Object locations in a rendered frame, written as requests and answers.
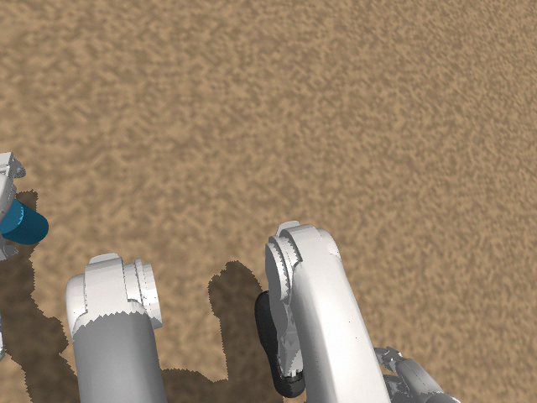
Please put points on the can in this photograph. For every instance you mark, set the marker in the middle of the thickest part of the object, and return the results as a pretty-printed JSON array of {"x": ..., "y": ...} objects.
[{"x": 23, "y": 225}]

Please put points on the left robot hand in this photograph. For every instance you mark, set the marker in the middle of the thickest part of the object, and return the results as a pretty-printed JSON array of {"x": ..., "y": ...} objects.
[{"x": 10, "y": 168}]

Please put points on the right robot hand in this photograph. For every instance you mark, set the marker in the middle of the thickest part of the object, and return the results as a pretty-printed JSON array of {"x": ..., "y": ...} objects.
[{"x": 413, "y": 383}]

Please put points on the right robot foot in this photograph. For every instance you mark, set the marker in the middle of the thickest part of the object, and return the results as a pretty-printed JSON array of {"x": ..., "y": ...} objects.
[{"x": 289, "y": 387}]

